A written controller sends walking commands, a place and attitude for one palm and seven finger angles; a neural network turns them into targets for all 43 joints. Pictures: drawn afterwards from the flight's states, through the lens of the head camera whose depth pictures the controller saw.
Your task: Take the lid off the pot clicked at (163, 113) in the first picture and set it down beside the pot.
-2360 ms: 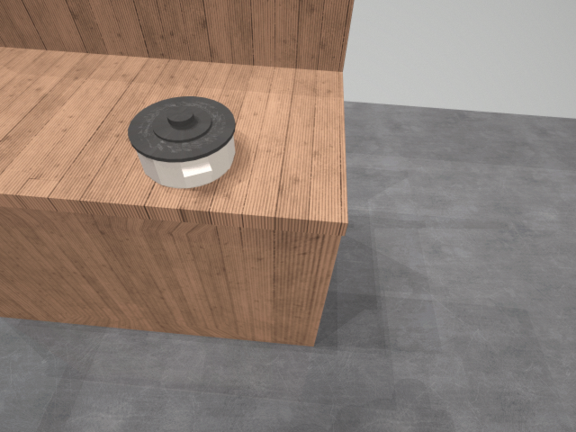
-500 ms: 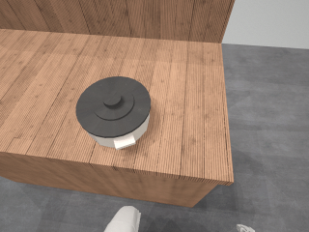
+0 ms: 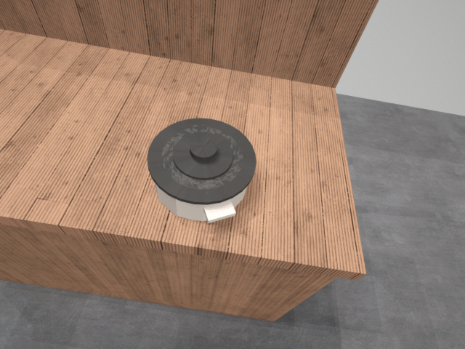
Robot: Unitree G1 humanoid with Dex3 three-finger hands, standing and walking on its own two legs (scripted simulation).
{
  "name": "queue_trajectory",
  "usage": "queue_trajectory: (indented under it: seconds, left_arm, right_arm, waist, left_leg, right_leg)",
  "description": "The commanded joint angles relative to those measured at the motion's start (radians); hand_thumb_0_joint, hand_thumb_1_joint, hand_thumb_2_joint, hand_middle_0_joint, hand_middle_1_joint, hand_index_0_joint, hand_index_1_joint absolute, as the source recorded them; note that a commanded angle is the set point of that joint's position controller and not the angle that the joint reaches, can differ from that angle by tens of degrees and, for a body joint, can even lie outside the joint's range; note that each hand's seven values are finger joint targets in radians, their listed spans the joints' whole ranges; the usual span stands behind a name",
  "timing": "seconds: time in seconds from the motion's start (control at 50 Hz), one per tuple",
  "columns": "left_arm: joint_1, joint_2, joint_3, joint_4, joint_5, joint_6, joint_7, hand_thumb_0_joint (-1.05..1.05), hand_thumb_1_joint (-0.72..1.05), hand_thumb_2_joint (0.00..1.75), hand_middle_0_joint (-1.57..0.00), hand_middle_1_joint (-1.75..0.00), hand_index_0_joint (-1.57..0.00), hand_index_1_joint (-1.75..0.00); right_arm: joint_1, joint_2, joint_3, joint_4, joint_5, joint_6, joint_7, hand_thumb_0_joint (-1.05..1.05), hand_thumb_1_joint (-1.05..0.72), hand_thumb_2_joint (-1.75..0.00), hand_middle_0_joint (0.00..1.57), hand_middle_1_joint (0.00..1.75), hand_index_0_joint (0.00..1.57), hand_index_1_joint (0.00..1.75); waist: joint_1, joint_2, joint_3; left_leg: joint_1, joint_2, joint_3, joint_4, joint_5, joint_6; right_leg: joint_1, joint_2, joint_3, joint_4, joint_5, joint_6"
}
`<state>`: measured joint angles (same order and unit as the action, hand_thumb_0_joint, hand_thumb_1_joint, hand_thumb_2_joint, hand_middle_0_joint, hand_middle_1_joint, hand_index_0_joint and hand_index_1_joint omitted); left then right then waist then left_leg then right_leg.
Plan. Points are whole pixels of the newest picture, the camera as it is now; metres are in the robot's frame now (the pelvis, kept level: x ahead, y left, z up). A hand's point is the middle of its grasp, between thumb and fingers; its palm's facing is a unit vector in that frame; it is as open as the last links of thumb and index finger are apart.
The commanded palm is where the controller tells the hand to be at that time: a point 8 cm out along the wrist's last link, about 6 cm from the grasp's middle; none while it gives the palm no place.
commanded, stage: come to a stop and stand still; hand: left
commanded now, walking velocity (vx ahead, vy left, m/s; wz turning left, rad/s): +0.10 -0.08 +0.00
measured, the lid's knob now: (203, 149) +0.44 +0.09 +0.07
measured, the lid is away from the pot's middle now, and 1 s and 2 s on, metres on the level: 0.00 0.00 0.00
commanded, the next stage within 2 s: look again from close up in 0.64 s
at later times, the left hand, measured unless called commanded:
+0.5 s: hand out of the picture -0.05 +0.09 -0.19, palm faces +0.03 -0.99 -0.14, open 7.4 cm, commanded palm none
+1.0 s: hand out of the picture -0.01 +0.14 -0.18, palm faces +0.03 -0.97 -0.25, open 7.4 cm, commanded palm none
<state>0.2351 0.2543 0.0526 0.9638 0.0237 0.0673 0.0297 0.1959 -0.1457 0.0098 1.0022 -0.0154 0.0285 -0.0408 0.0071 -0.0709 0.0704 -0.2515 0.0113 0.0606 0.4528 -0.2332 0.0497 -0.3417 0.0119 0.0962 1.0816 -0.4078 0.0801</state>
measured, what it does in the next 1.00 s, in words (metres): steps on the spot: right foot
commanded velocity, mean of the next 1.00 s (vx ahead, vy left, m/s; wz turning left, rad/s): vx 0.01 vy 0.00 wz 0.00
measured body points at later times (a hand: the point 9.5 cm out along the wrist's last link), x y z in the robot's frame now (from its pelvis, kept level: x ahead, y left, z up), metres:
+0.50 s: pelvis -0.02 -0.06 -0.01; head -0.03 -0.05 +0.44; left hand -0.05 +0.14 -0.17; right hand -0.07 -0.26 -0.17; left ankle +0.00 +0.08 -0.74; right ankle -0.12 -0.14 -0.74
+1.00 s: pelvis -0.02 -0.04 -0.01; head +0.01 -0.06 +0.43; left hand -0.01 +0.19 -0.16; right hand +0.00 -0.27 -0.18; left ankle +0.00 +0.08 -0.74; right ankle -0.11 -0.14 -0.74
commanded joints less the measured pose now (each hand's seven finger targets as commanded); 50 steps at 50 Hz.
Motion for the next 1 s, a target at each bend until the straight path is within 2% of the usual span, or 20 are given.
queue_trajectory:
  seconds: [0.0, 0.06, 0.1, 0.12, 0.14, 0.2, 0.22, 0.24, 0.26, 0.38, 0.5, 0.62, 0.7, 0.72, 0.74, 0.76, 0.82, 0.86, 0.9, 0.98]
  left_arm:
    - [0.089, 0.034, -0.003, -0.009, 0.003, 0.002, -0.013, 0.0, 0.9, 0.9, -0.2, -0.3, -0.2, -0.3]
    - [0.102, 0.007, -0.021, 0.011, -0.01, -0.014, -0.011, 0.0, 0.9, 0.9, -0.2, -0.3, -0.2, -0.3]
    - [0.137, 0.0, -0.03, 0.047, -0.014, -0.027, -0.004, 0.0, 0.9, 0.9, -0.2, -0.3, -0.2, -0.3]
    - [0.166, 0.003, -0.036, 0.066, -0.016, -0.035, 0.0, 0.0, 0.9, 0.9, -0.2, -0.3, -0.2, -0.3]
    - [0.186, 0.003, -0.041, 0.084, -0.015, -0.047, 0.007, 0.0, 0.9, 0.9, -0.2, -0.3, -0.2, -0.3]
    - [0.18, 0.014, -0.05, 0.097, -0.015, -0.066, 0.019, 0.0, 0.9, 0.9, -0.2, -0.3, -0.2, -0.3]
    - [0.158, 0.015, -0.049, 0.101, -0.016, -0.068, 0.02, 0.0, 0.9, 0.9, -0.2, -0.3, -0.2, -0.3]
    - [0.15, 0.001, -0.052, 0.103, -0.017, -0.071, 0.023, 0.0, 0.9, 0.9, -0.2, -0.3, -0.2, -0.3]
    - [0.154, -0.002, -0.055, 0.101, -0.018, -0.072, 0.025, 0.0, 0.9, 0.9, -0.2, -0.3, -0.2, -0.3]
    - [0.207, -0.026, -0.054, 0.118, -0.022, -0.071, 0.026, 0.0, 0.9, 0.9, -0.2, -0.3, -0.2, -0.3]
    - [0.232, -0.046, -0.05, 0.133, -0.024, -0.079, 0.027, 0.0, 0.9, 0.9, -0.2, -0.3, -0.2, -0.3]
    - [0.245, -0.06, -0.046, 0.144, -0.024, -0.083, 0.026, 0.0, 0.9, 0.9, -0.2, -0.3, -0.2, -0.3]
    - [0.245, -0.076, -0.047, 0.15, -0.022, -0.085, 0.028, 0.0, 0.9, 0.9, -0.2, -0.3, -0.2, -0.3]
    - [0.162, 0.064, -0.048, 0.076, -0.013, -0.116, 0.028, 0.0, 0.9, 0.9, -0.2, -0.3, -0.2, -0.3]
    - [0.161, -0.04, -0.042, 0.075, -0.015, -0.106, 0.027, 0.0, 0.9, 0.9, -0.2, -0.3, -0.2, -0.3]
    - [0.163, -0.041, -0.046, 0.084, -0.017, -0.106, 0.026, 0.0, 0.9, 0.9, -0.2, -0.3, -0.2, -0.3]
    - [0.164, -0.002, -0.036, 0.077, -0.018, -0.111, 0.029, 0.0, 0.9, 0.9, -0.2, -0.3, -0.2, -0.3]
    - [0.152, -0.015, -0.036, 0.075, -0.02, -0.111, 0.035, 0.0, 0.9, 0.9, -0.2, -0.3, -0.2, -0.3]
    - [0.139, -0.011, -0.034, 0.065, -0.018, -0.108, 0.039, 0.0, 0.9, 0.9, -0.2, -0.3, -0.2, -0.3]
    - [0.097, 0.003, -0.03, 0.033, -0.018, -0.096, 0.039, 0.0, 0.9, 0.9, -0.2, -0.3, -0.2, -0.3]
  right_arm:
    - [0.057, -0.181, -0.052, -0.027, -0.005, -0.014, -0.016, 0.0, -0.9, -0.9, 0.2, 0.3, 0.2, 0.3]
    - [0.082, -0.19, -0.061, -0.004, -0.002, -0.013, -0.015, 0.0, -0.9, -0.9, 0.2, 0.3, 0.2, 0.3]
    - [0.103, -0.182, -0.063, 0.019, 0.008, -0.013, -0.012, 0.0, -0.9, -0.9, 0.2, 0.3, 0.2, 0.3]
    - [0.105, -0.165, -0.065, 0.032, 0.016, -0.014, -0.009, 0.0, -0.9, -0.9, 0.2, 0.3, 0.2, 0.3]
    - [0.119, -0.143, -0.06, 0.04, 0.02, -0.014, -0.004, 0.0, -0.9, -0.9, 0.2, 0.3, 0.2, 0.3]
    - [0.119, -0.087, -0.041, 0.059, 0.023, -0.021, 0.008, 0.0, -0.9, -0.9, 0.2, 0.3, 0.2, 0.3]
    - [0.129, -0.073, -0.037, 0.071, 0.018, -0.014, 0.009, 0.0, -0.9, -0.9, 0.2, 0.3, 0.2, 0.3]
    - [0.125, -0.08, -0.036, 0.078, 0.014, -0.013, 0.007, 0.0, -0.9, -0.9, 0.2, 0.3, 0.2, 0.3]
    - [0.142, -0.077, -0.032, 0.089, 0.013, -0.013, 0.007, 0.0, -0.9, -0.9, 0.2, 0.3, 0.2, 0.3]
    - [0.178, -0.057, -0.02, 0.137, 0.012, -0.009, 0.004, 0.0, -0.9, -0.9, 0.2, 0.3, 0.2, 0.3]
    - [0.202, -0.032, -0.016, 0.148, 0.012, -0.015, -0.001, 0.0, -0.9, -0.9, 0.2, 0.3, 0.2, 0.3]
    - [0.207, -0.032, -0.016, 0.149, 0.016, -0.027, -0.008, 0.0, -0.9, -0.9, 0.2, 0.3, 0.2, 0.3]
    - [0.21, -0.033, -0.014, 0.151, 0.015, -0.031, -0.01, 0.0, -0.9, -0.9, 0.2, 0.3, 0.2, 0.3]
    - [0.167, -0.071, -0.017, 0.05, -0.006, -0.042, 0.013, 0.0, -0.9, -0.9, 0.2, 0.3, 0.2, 0.3]
    - [0.169, -0.043, -0.046, 0.043, -0.008, -0.051, 0.01, 0.0, -0.9, -0.9, 0.2, 0.3, 0.2, 0.3]
    - [0.148, -0.038, -0.043, 0.047, -0.006, -0.051, 0.007, 0.0, -0.9, -0.9, 0.2, 0.3, 0.2, 0.3]
    - [0.128, -0.056, -0.046, 0.009, -0.002, -0.043, 0.008, 0.0, -0.9, -0.9, 0.2, 0.3, 0.2, 0.3]
    - [0.113, -0.072, -0.048, 0.011, -0.001, -0.038, 0.009, 0.0, -0.9, -0.9, 0.2, 0.3, 0.2, 0.3]
    - [0.107, -0.088, -0.05, 0.008, 0.001, -0.034, 0.011, 0.0, -0.9, -0.9, 0.2, 0.3, 0.2, 0.3]
    - [0.079, -0.125, -0.051, 0.001, -0.003, -0.026, 0.014, 0.0, -0.9, -0.9, 0.2, 0.3, 0.2, 0.3]
  waist:
    - [-0.024, 0.259, -0.085]
    - [-0.039, 0.276, -0.131]
    - [-0.029, 0.238, -0.143]
    - [-0.02, 0.203, -0.144]
    - [-0.029, 0.154, -0.15]
    - [-0.036, 0.076, -0.094]
    - [-0.039, -0.092, -0.058]
    - [-0.044, -0.136, -0.004]
    - [-0.047, -0.131, 0.019]
    - [-0.03, 0.05, 0.137]
    - [-0.025, 0.072, 0.09]
    - [-0.017, 0.054, 0.022]
    - [-0.021, 0.078, 0.01]
    - [-0.044, 0.077, 0.092]
    - [-0.033, 0.169, 0.022]
    - [-0.025, 0.185, 0.004]
    - [-0.024, 0.095, -0.064]
    - [-0.022, 0.006, -0.067]
    - [-0.027, -0.028, -0.05]
    - [-0.023, 0.053, -0.017]
  left_leg:
    - [0.152, 0.203, -0.232, -0.149, 0.172, 0.07]
    - [0.203, 0.226, -0.275, -0.135, 0.152, 0.087]
    - [0.17, 0.208, -0.264, -0.11, 0.129, 0.067]
    - [0.139, 0.187, -0.241, -0.091, 0.118, 0.042]
    - [0.122, 0.151, -0.196, -0.066, 0.106, 0.012]
    - [0.078, 0.095, -0.111, 0.012, 0.113, -0.033]
    - [0.049, 0.077, -0.08, 0.037, 0.087, -0.042]
    - [0.028, 0.074, -0.055, 0.045, 0.077, -0.046]
    - [0.032, 0.073, -0.05, 0.04, 0.073, -0.047]
    - [0.017, 0.076, -0.069, 0.009, 0.059, -0.043]
    - [0.019, 0.077, -0.07, 0.027, 0.098, -0.045]
    - [0.046, 0.087, -0.075, 0.034, 0.201, -0.035]
    - [0.063, 0.091, -0.08, 0.027, 0.253, -0.032]
    - [0.14, 0.037, -0.114, 0.026, 0.262, -0.016]
    - [0.092, 0.085, -0.096, 0.067, 0.248, -0.026]
    - [0.076, 0.084, -0.103, 0.072, 0.245, -0.019]
    - [0.075, 0.073, -0.081, 0.105, 0.244, -0.017]
    - [0.058, 0.067, -0.075, 0.126, 0.245, -0.014]
    - [0.037, 0.059, -0.063, 0.132, 0.221, -0.014]
    - [0.062, 0.074, -0.082, 0.101, 0.264, -0.008]
  right_leg:
    - [-0.031, -0.023, -0.07, -0.23, -0.043, -0.005]
    - [0.051, -0.042, -0.093, -0.502, -0.101, -0.037]
    - [0.156, -0.034, -0.118, -0.683, 0.04, -0.052]
    - [0.229, -0.032, -0.13, -0.791, 0.151, -0.055]
    - [0.275, -0.052, -0.127, -0.836, 0.213, -0.058]
    - [0.244, -0.141, -0.054, -0.805, 0.333, -0.101]
    - [0.244, -0.13, -0.049, -0.813, 0.385, -0.106]
    - [0.215, -0.149, -0.034, -0.813, 0.463, -0.113]
    - [0.199, -0.155, -0.037, -0.808, 0.497, -0.114]
    - [0.099, -0.126, -0.029, -0.819, 0.273, -0.115]
    - [0.13, -0.128, -0.02, -0.805, 0.324, -0.116]
    - [0.191, -0.12, -0.041, -0.771, 0.467, -0.106]
    - [0.189, -0.117, -0.045, -0.757, 0.469, -0.111]
    - [0.071, -0.073, -0.025, -0.724, 0.452, -0.119]
    - [0.051, -0.107, -0.042, -0.691, 0.271, -0.13]
    - [0.077, -0.096, -0.03, -0.709, 0.278, -0.145]
    - [0.161, -0.129, -0.027, -0.694, 0.52, -0.137]
    - [0.191, -0.131, -0.041, -0.681, 0.634, -0.132]
    - [0.202, -0.134, -0.048, -0.666, 0.71, -0.125]
    - [0.143, -0.117, -0.064, -0.652, 0.507, -0.12]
